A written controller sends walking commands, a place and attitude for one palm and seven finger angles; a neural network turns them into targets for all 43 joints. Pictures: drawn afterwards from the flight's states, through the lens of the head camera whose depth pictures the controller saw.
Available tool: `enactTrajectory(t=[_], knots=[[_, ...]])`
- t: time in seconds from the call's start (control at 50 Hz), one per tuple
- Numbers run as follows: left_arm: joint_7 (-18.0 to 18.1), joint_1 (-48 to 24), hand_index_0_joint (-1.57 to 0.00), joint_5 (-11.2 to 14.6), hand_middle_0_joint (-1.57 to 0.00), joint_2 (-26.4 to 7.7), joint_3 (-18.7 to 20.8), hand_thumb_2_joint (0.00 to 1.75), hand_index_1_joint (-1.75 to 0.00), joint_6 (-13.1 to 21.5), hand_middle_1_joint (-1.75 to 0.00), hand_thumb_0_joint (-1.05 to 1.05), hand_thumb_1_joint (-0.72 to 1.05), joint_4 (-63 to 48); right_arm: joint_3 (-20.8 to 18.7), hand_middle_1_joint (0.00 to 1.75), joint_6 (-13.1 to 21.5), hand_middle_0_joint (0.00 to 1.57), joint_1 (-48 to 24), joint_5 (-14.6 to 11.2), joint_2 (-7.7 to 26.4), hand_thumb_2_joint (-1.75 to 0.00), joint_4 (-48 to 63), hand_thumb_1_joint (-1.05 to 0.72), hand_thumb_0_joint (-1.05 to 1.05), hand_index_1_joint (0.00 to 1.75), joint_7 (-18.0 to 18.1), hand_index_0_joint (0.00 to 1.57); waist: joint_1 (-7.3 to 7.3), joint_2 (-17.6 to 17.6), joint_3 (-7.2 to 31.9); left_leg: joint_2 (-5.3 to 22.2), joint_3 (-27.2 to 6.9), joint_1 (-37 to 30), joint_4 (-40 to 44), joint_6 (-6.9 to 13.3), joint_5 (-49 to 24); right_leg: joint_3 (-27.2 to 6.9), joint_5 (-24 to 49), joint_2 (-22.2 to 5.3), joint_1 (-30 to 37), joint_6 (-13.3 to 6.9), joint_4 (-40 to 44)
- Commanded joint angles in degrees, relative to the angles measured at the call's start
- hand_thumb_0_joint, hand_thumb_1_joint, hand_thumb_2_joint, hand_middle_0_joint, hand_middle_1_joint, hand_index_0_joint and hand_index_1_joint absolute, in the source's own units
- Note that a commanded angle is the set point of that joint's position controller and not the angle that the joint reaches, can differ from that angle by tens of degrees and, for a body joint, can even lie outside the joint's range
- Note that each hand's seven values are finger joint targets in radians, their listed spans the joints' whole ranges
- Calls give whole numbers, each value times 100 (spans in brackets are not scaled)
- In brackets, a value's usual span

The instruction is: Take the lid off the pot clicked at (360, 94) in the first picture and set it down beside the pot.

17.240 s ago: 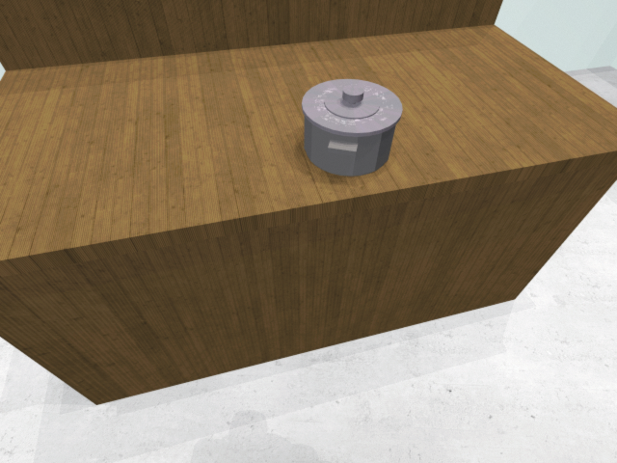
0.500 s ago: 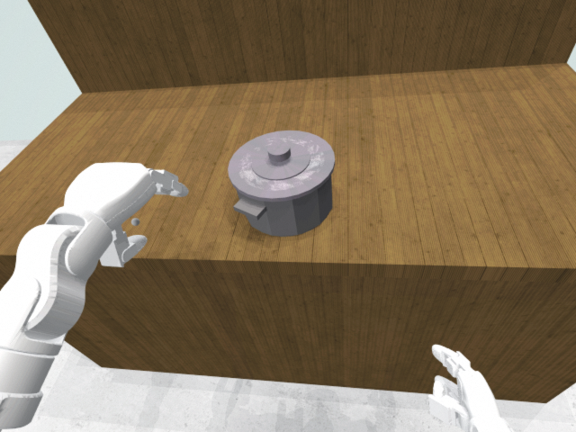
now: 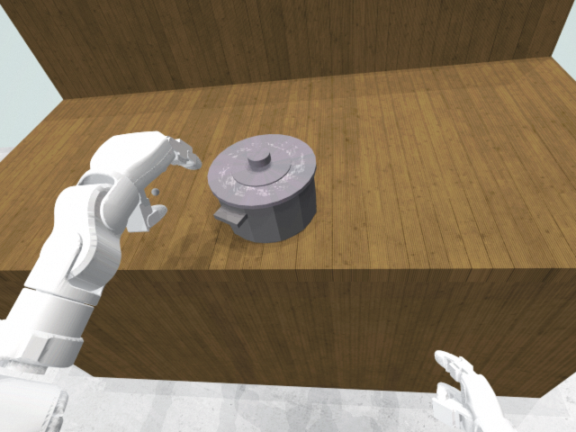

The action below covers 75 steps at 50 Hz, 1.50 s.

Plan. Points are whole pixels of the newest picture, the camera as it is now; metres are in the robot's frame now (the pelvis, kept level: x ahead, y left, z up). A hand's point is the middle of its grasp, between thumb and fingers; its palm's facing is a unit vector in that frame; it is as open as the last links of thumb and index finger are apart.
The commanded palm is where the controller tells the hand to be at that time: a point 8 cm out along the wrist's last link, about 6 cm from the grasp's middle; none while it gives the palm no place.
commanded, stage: move the open hand above the knob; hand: left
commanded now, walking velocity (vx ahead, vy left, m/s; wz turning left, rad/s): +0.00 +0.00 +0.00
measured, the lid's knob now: (259, 157) +0.53 +0.09 +0.11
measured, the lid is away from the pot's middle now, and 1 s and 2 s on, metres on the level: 0.00 0.00 0.00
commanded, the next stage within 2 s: none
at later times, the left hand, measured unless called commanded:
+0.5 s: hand (200, 154) +0.43 +0.14 +0.20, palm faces -0.09 -0.02 -1.00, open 9.9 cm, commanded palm +0.41 +0.14 +0.24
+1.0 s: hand (253, 141) +0.48 +0.08 +0.18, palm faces -0.22 -0.02 -0.98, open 9.9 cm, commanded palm +0.48 +0.10 +0.24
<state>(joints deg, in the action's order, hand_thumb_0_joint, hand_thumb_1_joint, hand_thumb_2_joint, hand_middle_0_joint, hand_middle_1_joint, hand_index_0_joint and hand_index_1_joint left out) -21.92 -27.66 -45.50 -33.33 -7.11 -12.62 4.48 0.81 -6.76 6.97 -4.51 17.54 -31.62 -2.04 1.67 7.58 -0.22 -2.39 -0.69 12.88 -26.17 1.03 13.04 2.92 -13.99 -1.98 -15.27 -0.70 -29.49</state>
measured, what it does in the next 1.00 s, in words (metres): stands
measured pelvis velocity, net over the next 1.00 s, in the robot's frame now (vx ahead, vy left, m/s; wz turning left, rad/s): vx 0.02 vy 0.01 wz -0.01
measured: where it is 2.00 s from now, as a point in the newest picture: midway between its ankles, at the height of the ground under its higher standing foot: outside the picture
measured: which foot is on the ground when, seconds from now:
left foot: down 0.00-1.00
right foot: down 0.00-1.00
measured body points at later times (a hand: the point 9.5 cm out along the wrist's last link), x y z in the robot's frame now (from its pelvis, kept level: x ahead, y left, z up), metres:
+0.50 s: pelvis +0.00 +0.00 +0.00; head +0.01 -0.05 +0.45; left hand +0.42 +0.14 +0.25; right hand +0.18 -0.23 -0.12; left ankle +0.01 +0.11 -0.74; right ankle +0.02 -0.11 -0.74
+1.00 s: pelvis +0.02 +0.01 +0.00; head +0.04 -0.04 +0.45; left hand +0.48 +0.08 +0.23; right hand +0.12 -0.24 -0.14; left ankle +0.01 +0.11 -0.74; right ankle +0.02 -0.11 -0.74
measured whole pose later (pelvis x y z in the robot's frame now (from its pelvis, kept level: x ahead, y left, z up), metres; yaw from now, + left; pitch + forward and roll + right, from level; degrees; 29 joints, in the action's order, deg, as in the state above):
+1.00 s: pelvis +0.02 +0.01 +0.00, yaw -1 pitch +4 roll +1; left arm -19.6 -58.7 -48.8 -19.8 -19.0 -17.7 39.8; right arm 0.4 -5.5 13.2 -3.6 16.5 -37.9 -0.2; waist -4.0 6.1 1.1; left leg -2.9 0.5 15.4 -25.6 1.9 13.7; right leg 1.7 -14.7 -2.4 -18.5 0.0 -29.7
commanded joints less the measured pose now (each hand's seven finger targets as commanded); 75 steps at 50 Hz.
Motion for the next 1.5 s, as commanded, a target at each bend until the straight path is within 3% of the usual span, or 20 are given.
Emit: enactTrajectory(t=[0.0, 0.04, 0.08, 0.24, 0.34, 0.38, 0.54, 0.66, 0.7, 0.78, 0.84, 0.88, 0.92, 0.96, 1.0, 1.06, 1.14, 1.28, 1.4, 1.48], knots=[[180, -2647, -86, -169, -86, -1273, 504, 154, -8, 76, -8, 0, -32, -1167, -130, 30, 276, 20, -935, -31, 458, -90, 964, -90, 0, 30, 51, 20, -106, -822, 1747, -104, -2, -379, 273, 203, -996, -74, 1151, 95, 798, -40, 374], [339, -3271, -86, -241, -86, -2174, 1220, 154, -8, 113, -8, 0, -32, -1384, -136, 30, 344, 20, -890, 10, 502, -90, 909, -90, 0, 30, 102, 20, -51, -552, 2168, -116, -71, -491, 147, 222, -1172, -188, 1376, 83, 1070, -74, 255], [392, -3632, -86, -410, -86, -2217, 1225, 154, -8, 20, -8, 0, -32, -716, -87, 30, 358, 20, -762, 41, 394, -90, 732, -90, 0, 30, 153, 20, -9, -589, 2206, -134, -84, -399, 224, 205, -1353, -167, 1549, 92, 1201, -86, 217], [186, -2488, -86, -68, -86, 124, -483, 154, -8, -171, -8, 0, -32, 49, -147, 30, 173, 20, -924, -98, 392, -90, 920, -90, 0, 30, -53, 20, -232, -997, 1630, -89, 104, -254, 115, 198, -1079, -58, 1442, 56, 563, -53, 306], [372, -4655, -86, -395, -86, -1826, 718, 154, -8, -137, -8, 0, -32, -458, -121, 30, 245, 20, -769, -19, 477, -90, 740, -90, 0, 30, 150, 20, -222, -853, 2244, -134, -22, -372, 150, 266, -1026, -220, 1475, 57, 1060, -38, 242], [459, -5173, -86, -524, -86, -1920, 771, 154, -8, -199, -8, 0, -32, 139, -72, 30, 346, 20, -614, 3, 383, -90, 543, -90, 0, 30, 233, 20, -210, -683, 2327, -147, -68, -374, 226, 238, -1192, -191, 1604, 97, 1164, -64, 174], [326, -3773, -86, -303, -86, 770, -1090, 154, -8, -522, -8, 0, -32, 1849, -155, 30, 94, 20, -538, -100, 428, -90, 545, -90, 0, 30, -1, 20, -424, -1273, 1294, -50, 51, -125, 259, 166, -734, 75, 1003, 118, 81, -71, 350], [619, -7094, -86, -573, -86, -1161, 68, 154, -8, -280, -8, 0, -32, 551, -147, 30, 474, 20, -282, 27, 352, -90, 423, -90, 0, 30, 213, 20, -435, -439, 3271, -162, -205, -918, 148, 278, -1350, -195, 1734, 151, 1077, -105, 74], [752, -6587, -86, -558, -86, -1097, 236, 154, -8, -399, -8, 0, -32, 1703, -110, 30, 518, 20, -43, 46, 340, -90, 154, -90, 0, 30, 268, 20, -361, -740, 2934, -126, -158, -658, 209, 245, -1515, -136, 1885, 164, 1063, -106, 68], [722, -4754, -86, -448, -86, 197, -476, 154, -8, -702, -8, 0, -32, 4163, -56, 30, 257, 20, 58, 9, 459, -90, -26, -90, 0, 30, 216, 20, -383, -1730, 1239, -45, 120, 374, 408, 142, -760, 18, 1315, 119, 391, -15, 295], [552, -5122, -86, -489, -86, 1203, -1307, 154, -8, -704, -8, 0, -32, 3595, -138, 30, 170, 20, -72, 6, 466, -90, 220, -90, 0, 30, 99, 20, -528, -1332, 1561, -65, 103, 48, 283, 187, -970, 20, 1473, 100, 178, -72, 257], [484, -6209, -86, -549, -86, 769, -1157, 154, -8, -609, -8, 0, -32, 2419, -187, 30, 234, 20, -201, 27, 399, -90, 372, -90, 0, 30, 93, 20, -576, -900, 2522, -97, 8, -505, 170, 258, -1406, -87, 1845, 107, 545, -84, 161], [519, -7524, -86, -547, -86, -366, -386, 154, -8, -460, -8, 0, -32, 1682, -211, 30, 431, 20, -5, 72, 395, -90, 298, -90, 0, 30, 207, 20, -616, -714, 3471, -155, -85, -908, 64, 345, -1770, -238, 2412, 107, 1085, -61, 92], [662, -8039, -86, -543, -86, -1003, 107, 154, -8, -313, -8, 0, -32, 1960, -183, 30, 582, 20, 290, 108, 374, -90, 111, -90, 0, 30, 328, 20, -640, -926, 3487, -156, -108, -758, 89, 370, -1649, -283, 2506, 131, 1225, -26, 145], [786, -7175, -86, -663, -86, -963, 201, 154, -8, -440, -8, 0, -32, 3471, -132, 30, 572, 20, 506, 100, 383, -90, -205, -90, 0, 30, 431, 20, -564, -1453, 2632, -118, 12, -203, 264, 340, -1399, -195, 2295, 147, 1017, -10, 208], [848, -6027, -86, -718, -86, 205, -546, 154, -8, -758, -8, 0, -32, 4744, -103, 30, 437, 20, 478, 77, 463, -90, -294, -90, 0, 30, 282, 20, -522, -1422, 1689, -66, 92, 238, 411, 198, -1150, -16, 1801, 147, 424, -52, 219], [535, -5607, -86, -586, -86, 730, -863, 154, -8, -713, -8, 0, -32, 3481, -218, 30, 359, 20, 121, 95, 464, -90, 220, -90, 0, 30, 88, 20, -443, -1079, 2774, -80, 76, -394, 118, 284, -2111, -125, 2610, 74, 859, -74, 117], [624, -7747, -86, -571, -86, -594, -144, 154, -8, -255, -8, 0, -32, 2397, -179, 30, 632, 20, 348, 80, 362, -90, 28, -90, 0, 30, 377, 20, -627, -1054, 2944, -113, -54, -679, 201, 389, -1752, -200, 2506, 129, 942, -44, 202], [781, -5838, -86, -669, -86, 783, -911, 154, -8, -804, -8, 0, -32, 4522, -135, 30, 346, 20, 331, 51, 463, -90, -204, -90, 0, 30, 156, 20, -552, -1287, 1645, -14, 39, -78, 354, 180, -1247, 50, 1573, 174, 36, -89, 249], [637, -7419, -86, -579, -86, 1052, -1350, 154, -8, -631, -8, 0, -32, 3194, -172, 30, 391, 20, 81, 50, 374, -90, 44, -90, 0, 30, 184, 20, -771, -862, 2621, -78, -70, -673, 196, 261, -1316, -54, 1652, 135, 175, -94, 187]])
